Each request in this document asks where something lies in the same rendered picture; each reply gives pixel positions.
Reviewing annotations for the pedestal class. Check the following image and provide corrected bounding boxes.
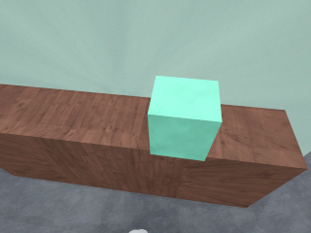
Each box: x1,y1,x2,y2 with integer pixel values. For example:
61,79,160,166
0,83,308,209

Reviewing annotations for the carton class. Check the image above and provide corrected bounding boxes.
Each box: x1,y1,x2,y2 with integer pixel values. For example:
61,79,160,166
148,76,223,161

